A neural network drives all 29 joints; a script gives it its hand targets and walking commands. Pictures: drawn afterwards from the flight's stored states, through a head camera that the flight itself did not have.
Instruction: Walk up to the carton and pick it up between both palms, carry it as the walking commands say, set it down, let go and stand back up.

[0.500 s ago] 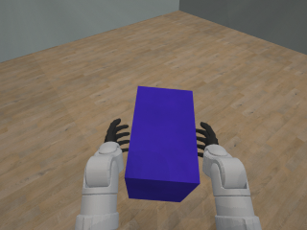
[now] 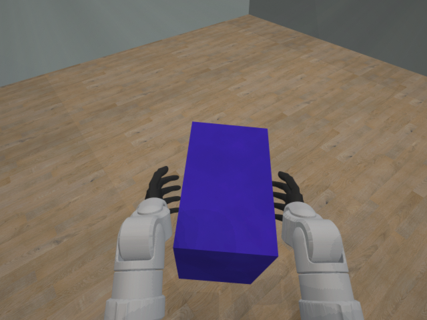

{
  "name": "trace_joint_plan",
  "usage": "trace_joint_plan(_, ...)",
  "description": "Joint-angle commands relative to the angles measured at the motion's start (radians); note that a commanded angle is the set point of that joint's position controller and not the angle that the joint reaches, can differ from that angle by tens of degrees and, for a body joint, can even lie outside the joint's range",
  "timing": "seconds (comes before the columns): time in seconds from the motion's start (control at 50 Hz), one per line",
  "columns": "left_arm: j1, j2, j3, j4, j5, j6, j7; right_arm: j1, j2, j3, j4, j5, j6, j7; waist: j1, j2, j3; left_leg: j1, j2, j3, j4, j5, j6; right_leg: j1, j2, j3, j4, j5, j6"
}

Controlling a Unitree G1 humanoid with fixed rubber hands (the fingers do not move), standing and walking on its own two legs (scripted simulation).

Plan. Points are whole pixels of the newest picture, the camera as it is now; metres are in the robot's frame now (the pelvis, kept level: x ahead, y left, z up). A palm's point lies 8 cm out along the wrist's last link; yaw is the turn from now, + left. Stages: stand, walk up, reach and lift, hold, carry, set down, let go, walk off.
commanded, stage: carry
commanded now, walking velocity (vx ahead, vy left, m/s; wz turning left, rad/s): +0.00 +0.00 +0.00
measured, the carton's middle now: (222, 205) +0.36 +0.01 +0.01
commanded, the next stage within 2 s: none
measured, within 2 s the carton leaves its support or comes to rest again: neither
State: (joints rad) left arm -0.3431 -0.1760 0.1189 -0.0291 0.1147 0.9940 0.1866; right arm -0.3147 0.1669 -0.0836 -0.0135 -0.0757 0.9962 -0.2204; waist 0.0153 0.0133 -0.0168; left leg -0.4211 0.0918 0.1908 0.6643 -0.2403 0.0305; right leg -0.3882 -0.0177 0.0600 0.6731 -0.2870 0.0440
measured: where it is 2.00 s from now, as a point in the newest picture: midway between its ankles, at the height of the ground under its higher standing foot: outside the picture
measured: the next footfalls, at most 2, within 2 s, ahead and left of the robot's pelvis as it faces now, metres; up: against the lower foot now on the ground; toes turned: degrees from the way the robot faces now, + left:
none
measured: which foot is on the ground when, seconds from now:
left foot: down 0.00-1.00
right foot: down 0.00-1.00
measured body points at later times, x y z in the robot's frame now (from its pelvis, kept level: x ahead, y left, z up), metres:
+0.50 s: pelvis +0.00 +0.00 +0.00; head +0.00 +0.00 +0.45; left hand +0.32 +0.13 +0.08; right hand +0.31 -0.12 +0.07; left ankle +0.07 +0.10 -0.72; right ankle +0.04 -0.15 -0.72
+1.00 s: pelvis +0.00 +0.00 +0.00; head -0.01 +0.00 +0.45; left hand +0.32 +0.13 +0.08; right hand +0.31 -0.12 +0.07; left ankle +0.07 +0.10 -0.72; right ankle +0.04 -0.15 -0.72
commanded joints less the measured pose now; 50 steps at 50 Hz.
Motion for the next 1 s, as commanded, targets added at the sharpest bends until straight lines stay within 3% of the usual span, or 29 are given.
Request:
trace_joint_plan(0.0, -0.341, -0.926, -0.492, -0.122, -0.267, -0.016, -0.151, -0.497, 0.95, 0.49, -0.218, 0.264, -0.019, 0.166, -0.017, -0.119, -0.386, 0.239, 0.078, -0.18, -0.164, -0.079, 0.006, 0.031, -0.066, 0.072, -0.201, 0.19, -0.069)
trace_joint_plan(0.98, -0.401, -1.0, -0.541, -0.205, -0.298, 0.027, -0.16, -0.546, 1.035, 0.544, -0.273, 0.299, 0.028, 0.178, -0.015, -0.115, -0.385, 0.247, 0.073, -0.177, -0.163, -0.069, -0.005, 0.021, -0.065, 0.073, -0.223, 0.151, -0.075)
